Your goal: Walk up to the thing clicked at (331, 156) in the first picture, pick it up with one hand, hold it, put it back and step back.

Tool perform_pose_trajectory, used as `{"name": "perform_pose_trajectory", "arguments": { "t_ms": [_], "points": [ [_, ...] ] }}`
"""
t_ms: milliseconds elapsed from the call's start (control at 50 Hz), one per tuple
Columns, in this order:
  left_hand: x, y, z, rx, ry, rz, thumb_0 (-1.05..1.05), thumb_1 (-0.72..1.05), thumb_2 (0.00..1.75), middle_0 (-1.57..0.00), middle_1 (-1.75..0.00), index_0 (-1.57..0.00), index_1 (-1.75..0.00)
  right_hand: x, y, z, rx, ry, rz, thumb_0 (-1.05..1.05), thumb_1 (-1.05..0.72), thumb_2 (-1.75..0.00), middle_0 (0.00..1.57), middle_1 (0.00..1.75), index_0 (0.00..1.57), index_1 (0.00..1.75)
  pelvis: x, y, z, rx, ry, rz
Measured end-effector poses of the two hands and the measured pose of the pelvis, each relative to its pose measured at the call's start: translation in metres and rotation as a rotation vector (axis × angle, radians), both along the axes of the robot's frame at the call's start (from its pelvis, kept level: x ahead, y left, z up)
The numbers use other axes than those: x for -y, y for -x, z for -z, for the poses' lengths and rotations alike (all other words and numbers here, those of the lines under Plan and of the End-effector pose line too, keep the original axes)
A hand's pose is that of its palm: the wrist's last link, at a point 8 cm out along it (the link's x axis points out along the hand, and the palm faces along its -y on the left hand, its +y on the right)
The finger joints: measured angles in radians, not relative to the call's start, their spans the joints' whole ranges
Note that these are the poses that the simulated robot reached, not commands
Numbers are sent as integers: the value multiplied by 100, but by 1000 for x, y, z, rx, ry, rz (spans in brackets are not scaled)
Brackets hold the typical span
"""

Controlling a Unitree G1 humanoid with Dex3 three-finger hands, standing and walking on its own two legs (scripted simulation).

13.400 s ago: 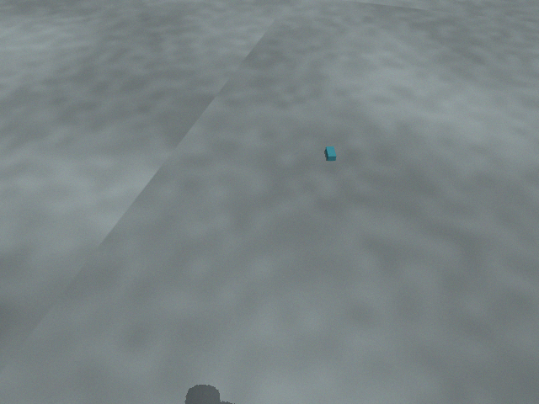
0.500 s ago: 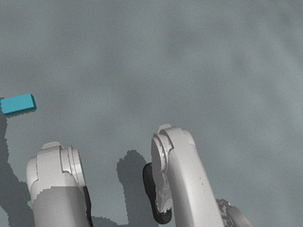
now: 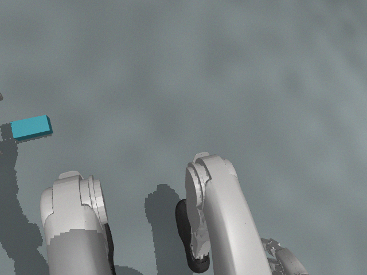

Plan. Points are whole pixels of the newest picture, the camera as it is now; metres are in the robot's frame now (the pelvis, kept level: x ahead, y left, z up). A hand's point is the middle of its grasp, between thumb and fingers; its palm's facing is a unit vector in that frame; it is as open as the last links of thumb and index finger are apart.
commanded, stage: rise first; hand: left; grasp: from above
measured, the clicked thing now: (32, 127) +0.46 +0.31 -0.30
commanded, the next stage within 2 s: approach in 0.28 s
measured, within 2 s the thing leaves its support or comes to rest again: neither
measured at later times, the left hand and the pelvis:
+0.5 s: hand out of the picture +0.42 +0.35 -0.18, palm faces -0.43 -0.11 -0.89, open 12.7 cm; pelvis +0.00 +0.00 +0.00, yaw +0 degrees
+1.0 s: hand (22, 109) +0.47 +0.29 -0.19, palm faces -0.41 -0.12 -0.90, open 13.1 cm; pelvis +0.00 +0.00 -0.01, yaw -1 degrees
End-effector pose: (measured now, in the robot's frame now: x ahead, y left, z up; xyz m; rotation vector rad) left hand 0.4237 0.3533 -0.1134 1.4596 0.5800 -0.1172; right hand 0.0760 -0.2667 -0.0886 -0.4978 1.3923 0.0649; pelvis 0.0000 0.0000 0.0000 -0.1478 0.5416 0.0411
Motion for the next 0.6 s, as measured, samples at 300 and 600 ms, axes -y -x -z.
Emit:
{"name": "perform_pose_trajectory", "arguments": {
  "t_ms": [300,600],
  "points": [
    [0,1,4,-12,4,8,0,-28,80,-34,-77,-33,-78,0,12,2,-28,1,6,0,-90,-90,20,30,20,30,1,2,2,5,-2,1],
    [22,-11,4,-8,-7,73,0,-33,84,-30,-79,-29,-80,-2,11,-1,-19,-6,10,0,-90,-90,20,30,20,30,1,0,0,-9,-6,-4]
  ]
}}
